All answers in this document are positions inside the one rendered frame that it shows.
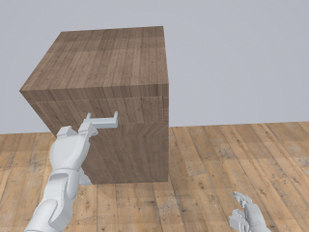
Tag drawer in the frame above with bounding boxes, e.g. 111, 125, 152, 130
36, 96, 163, 127

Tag left robot forearm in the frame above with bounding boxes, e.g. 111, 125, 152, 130
23, 168, 80, 232

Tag handle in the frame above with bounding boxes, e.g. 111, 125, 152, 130
83, 111, 118, 129

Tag left robot hand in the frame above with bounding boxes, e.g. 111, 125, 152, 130
49, 122, 98, 186

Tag right robot hand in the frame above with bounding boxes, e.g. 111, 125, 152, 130
229, 191, 267, 232

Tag cabinet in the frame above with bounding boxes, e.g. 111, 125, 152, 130
19, 26, 169, 185

